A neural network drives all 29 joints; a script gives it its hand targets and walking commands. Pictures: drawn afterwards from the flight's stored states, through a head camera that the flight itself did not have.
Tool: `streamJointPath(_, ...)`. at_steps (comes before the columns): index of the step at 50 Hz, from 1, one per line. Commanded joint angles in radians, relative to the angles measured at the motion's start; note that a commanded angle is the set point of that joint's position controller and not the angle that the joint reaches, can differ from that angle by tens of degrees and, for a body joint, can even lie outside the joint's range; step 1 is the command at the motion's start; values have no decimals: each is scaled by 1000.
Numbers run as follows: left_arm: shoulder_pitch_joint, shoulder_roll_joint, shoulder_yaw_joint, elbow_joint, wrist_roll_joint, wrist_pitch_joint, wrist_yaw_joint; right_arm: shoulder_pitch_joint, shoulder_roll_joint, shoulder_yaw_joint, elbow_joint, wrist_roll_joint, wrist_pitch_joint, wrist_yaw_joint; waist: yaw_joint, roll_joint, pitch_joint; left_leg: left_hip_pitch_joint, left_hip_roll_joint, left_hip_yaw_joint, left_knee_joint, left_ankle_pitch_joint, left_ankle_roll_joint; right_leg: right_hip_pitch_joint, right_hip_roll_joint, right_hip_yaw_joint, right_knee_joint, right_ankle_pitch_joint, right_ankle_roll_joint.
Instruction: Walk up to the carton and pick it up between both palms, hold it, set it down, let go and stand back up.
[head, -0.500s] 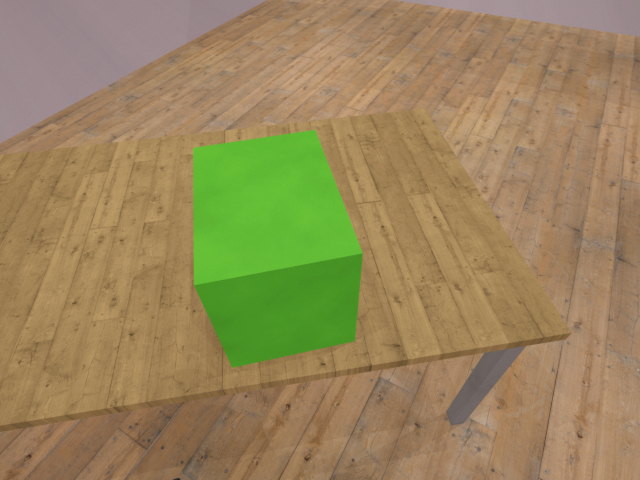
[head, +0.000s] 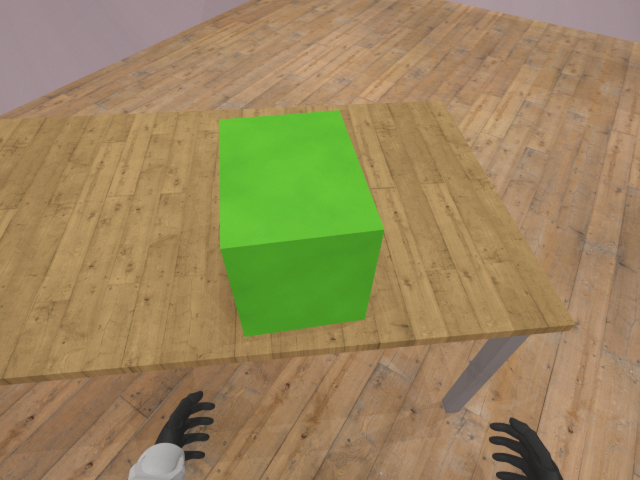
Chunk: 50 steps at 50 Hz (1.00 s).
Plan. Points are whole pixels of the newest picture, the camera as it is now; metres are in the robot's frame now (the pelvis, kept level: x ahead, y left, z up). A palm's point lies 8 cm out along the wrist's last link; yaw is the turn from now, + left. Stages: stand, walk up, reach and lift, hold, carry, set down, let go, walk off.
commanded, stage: reach and lift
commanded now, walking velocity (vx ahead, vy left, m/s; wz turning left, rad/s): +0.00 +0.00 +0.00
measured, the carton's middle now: (293, 221) +0.55 +0.07 -0.04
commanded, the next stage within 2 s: none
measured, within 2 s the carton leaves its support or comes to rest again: neither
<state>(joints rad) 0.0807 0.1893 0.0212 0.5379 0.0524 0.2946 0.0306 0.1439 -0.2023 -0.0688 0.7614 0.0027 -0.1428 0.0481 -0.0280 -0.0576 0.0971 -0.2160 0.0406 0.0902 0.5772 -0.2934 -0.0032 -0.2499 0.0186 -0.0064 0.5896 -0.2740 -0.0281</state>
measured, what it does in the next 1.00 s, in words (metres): stands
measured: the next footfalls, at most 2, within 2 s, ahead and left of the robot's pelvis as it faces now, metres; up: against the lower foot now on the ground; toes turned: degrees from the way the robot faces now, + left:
none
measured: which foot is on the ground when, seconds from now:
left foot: down 0.00-1.00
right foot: down 0.00-1.00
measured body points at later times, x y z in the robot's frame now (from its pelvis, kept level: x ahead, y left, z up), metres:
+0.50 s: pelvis +0.02 +0.01 +0.01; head +0.03 +0.02 +0.46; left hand +0.21 +0.23 -0.07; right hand +0.18 -0.22 -0.07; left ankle +0.01 +0.12 -0.73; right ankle +0.03 -0.10 -0.73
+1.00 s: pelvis +0.04 +0.01 +0.00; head +0.04 +0.02 +0.45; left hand +0.23 +0.25 -0.05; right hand +0.25 -0.20 -0.05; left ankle +0.02 +0.12 -0.73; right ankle +0.03 -0.10 -0.73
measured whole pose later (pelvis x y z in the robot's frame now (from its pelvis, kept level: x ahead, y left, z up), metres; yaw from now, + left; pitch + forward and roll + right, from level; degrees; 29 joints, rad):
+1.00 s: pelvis +0.04 +0.01 +0.00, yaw +1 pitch -1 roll +0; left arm 0.10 0.19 0.00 0.74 -0.14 -0.43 0.05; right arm 0.06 -0.21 0.10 0.92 0.27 -0.59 0.07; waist 0.03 -0.01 0.01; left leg -0.20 0.03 0.07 0.54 -0.32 0.00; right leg -0.22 0.01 -0.02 0.54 -0.30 -0.01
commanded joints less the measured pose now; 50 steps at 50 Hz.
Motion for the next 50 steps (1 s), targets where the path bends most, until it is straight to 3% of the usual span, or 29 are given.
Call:
streamJointPath(1, -128, 113, 28, -138, -21, -87, 33, -43, -111, -44, -128, -4, -36, 10, -1, 65, -97, 76, -5, -23, -153, -53, 14, -61, -14, 12, -158, -10, -10)
streamJointPath(12, -101, 114, 2, -70, -97, -276, 63, -38, -94, -49, -141, 0, -126, 17, 12, 31, -146, 77, -17, -22, -185, 2, 5, -19, -11, 20, -176, 43, -12)
streamJointPath(25, -30, 98, 22, 7, -98, -484, 47, -30, -109, 33, -35, 104, -277, 9, 41, 46, -157, 174, -37, -24, -181, 263, -30, 68, -2, 29, -211, 219, -12)
streamJointPath(35, -55, 104, 11, 4, -134, -636, 38, -86, -118, 74, -2, 189, -384, 13, 44, 68, -164, 140, -43, -33, -151, 277, -39, 71, -4, 38, -193, 202, -12)
streamJointPath(50, -110, 108, 6, 73, -203, -801, 15, -202, -133, 144, 52, 289, -517, 20, 55, 49, -214, 66, -51, -56, -62, 308, -52, 22, 4, 37, -125, 199, -1)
